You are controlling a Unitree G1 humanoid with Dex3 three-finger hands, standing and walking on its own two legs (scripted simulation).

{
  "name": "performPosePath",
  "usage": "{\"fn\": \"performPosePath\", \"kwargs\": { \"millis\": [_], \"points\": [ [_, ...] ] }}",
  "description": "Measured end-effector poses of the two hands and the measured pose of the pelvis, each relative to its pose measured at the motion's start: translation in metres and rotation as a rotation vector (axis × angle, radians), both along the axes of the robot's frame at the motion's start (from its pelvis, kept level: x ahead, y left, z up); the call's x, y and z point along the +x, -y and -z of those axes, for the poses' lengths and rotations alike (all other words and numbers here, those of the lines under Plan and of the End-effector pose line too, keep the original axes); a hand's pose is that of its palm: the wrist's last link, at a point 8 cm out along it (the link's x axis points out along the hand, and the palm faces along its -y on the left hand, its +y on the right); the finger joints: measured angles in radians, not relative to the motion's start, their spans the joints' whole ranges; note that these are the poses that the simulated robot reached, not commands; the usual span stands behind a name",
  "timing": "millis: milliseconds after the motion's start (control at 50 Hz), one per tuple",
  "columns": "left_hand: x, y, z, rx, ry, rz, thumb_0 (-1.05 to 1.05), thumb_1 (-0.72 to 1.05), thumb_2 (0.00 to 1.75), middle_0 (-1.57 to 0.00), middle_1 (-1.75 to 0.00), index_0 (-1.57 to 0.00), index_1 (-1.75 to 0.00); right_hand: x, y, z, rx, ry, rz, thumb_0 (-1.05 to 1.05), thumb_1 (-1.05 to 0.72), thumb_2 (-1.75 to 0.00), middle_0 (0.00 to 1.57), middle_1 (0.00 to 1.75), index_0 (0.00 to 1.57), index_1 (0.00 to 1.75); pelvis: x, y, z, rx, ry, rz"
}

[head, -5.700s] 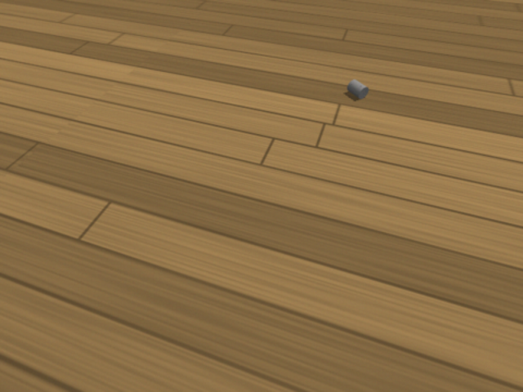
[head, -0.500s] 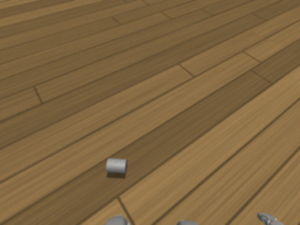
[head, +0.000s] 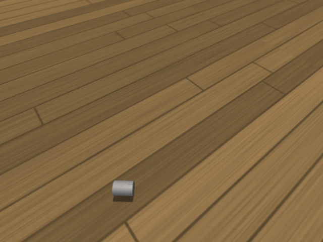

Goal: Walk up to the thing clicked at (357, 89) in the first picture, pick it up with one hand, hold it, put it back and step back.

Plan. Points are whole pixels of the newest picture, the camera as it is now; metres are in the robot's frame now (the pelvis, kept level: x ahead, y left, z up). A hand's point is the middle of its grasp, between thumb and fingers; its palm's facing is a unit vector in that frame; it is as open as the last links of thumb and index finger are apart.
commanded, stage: walk up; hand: left
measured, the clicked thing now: (123, 188) +0.52 +0.23 -0.72
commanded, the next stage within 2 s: none
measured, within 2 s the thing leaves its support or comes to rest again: neither
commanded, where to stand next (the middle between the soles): +0.08 -0.03 m, yaw +0 degrees
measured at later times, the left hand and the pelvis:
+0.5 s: hand out of the picture +0.10 +0.26 -0.14, palm faces -0.03 -0.95 -0.32, open 7.4 cm; pelvis +0.00 +0.00 +0.01, yaw -1 degrees
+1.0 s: hand out of the picture +0.05 +0.22 -0.16, palm faces -0.09 -0.89 -0.44, open 7.4 cm; pelvis -0.03 -0.06 -0.02, yaw -3 degrees
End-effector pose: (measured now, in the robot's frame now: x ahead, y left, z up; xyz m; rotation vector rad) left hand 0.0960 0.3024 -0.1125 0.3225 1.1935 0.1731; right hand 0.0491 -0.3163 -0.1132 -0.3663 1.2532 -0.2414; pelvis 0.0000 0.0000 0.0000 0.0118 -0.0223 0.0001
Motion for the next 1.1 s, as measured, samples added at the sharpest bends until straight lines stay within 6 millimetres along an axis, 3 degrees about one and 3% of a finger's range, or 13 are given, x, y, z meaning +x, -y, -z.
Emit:
{"fn": "performPosePath", "kwargs": {
  "millis": [200,400,680,760,840,900,960,1040,1100],
  "points": [
    [0.009,0.001,-0.002,-0.004,0.007,0.002,0.01,0.9,0.9,-0.21,-0.3,-0.2,-0.3,0.013,0.0,-0.006,-0.007,0.032,0.004,0.01,-0.91,-0.9,0.2,0.3,0.21,0.3,0.002,0.001,-0.003,-0.005,0.002,0.005],
    [0.006,0.002,-0.004,-0.013,0.003,-0.006,0.01,0.9,0.9,-0.21,-0.3,-0.2,-0.3,0.03,-0.002,-0.012,-0.004,0.073,-0.013,0.01,-0.91,-0.9,0.2,0.3,0.21,0.3,0.003,0.0,-0.006,-0.007,0.005,0.011],
    [-0.001,-0.003,-0.003,-0.022,-0.032,-0.006,0.01,0.9,0.9,-0.21,-0.3,-0.2,-0.3,0.027,-0.011,-0.015,0.001,0.057,-0.002,0.01,-0.91,-0.9,0.2,0.3,0.21,0.3,0.006,-0.005,-0.01,-0.007,0.0,0.019],
    [0.002,-0.007,-0.002,0.004,-0.033,0.003,0.01,0.9,0.9,-0.21,-0.3,-0.2,-0.3,0.017,0.002,-0.016,-0.042,0.068,0.007,0.01,-0.9,-0.9,0.21,0.3,0.21,0.3,-0.007,0.005,-0.006,-0.001,-0.004,0.026],
    [0.0,-0.001,-0.003,0.033,-0.01,0.017,0.01,0.9,0.9,-0.21,-0.3,-0.2,-0.3,-0.001,0.035,-0.016,-0.104,0.064,0.002,0.01,-0.9,-0.9,0.21,0.3,0.21,0.3,-0.021,0.025,0.002,0.003,-0.008,0.042],
    [-0.01,0.013,0.001,0.052,0.002,0.02,0.01,0.91,0.9,-0.21,-0.3,-0.2,-0.3,-0.012,0.067,-0.01,-0.124,0.058,-0.003,0.01,-0.9,-0.9,0.21,0.3,0.21,0.3,-0.028,0.043,0.012,0.004,-0.006,0.05],
    [-0.032,0.03,0.009,0.098,-0.008,0.031,0.0,0.91,0.9,-0.21,-0.3,-0.2,-0.3,-0.016,0.094,0.005,-0.117,0.057,0.018,0.01,-0.9,-0.9,0.21,0.3,0.21,0.3,-0.032,0.058,0.026,-0.016,0.002,0.058],
    [-0.067,0.046,0.0,0.134,-0.074,0.022,0.0,0.9,0.9,-0.21,-0.3,-0.2,-0.3,-0.018,0.095,0.015,-0.055,0.038,0.032,0.01,-0.91,-0.9,0.2,0.3,0.21,0.3,-0.033,0.058,0.02,-0.026,-0.001,0.051],
    [-0.085,0.039,-0.014,0.178,-0.076,-0.011,0.01,0.9,0.89,-0.21,-0.3,-0.21,-0.3,-0.019,0.085,0.022,-0.001,0.013,0.01,0.01,-0.91,-0.9,0.2,0.3,0.2,0.3,-0.032,0.055,0.016,-0.022,0.001,0.033]
  ]
}}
